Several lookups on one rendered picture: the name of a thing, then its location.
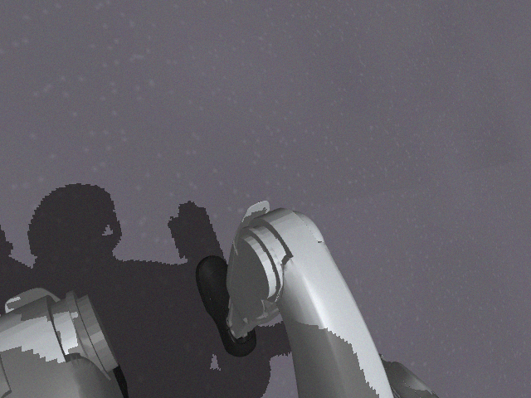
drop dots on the right robot foot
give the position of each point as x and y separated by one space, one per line
211 277

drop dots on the right robot hand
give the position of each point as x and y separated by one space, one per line
404 383

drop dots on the left robot foot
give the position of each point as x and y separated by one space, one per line
121 381

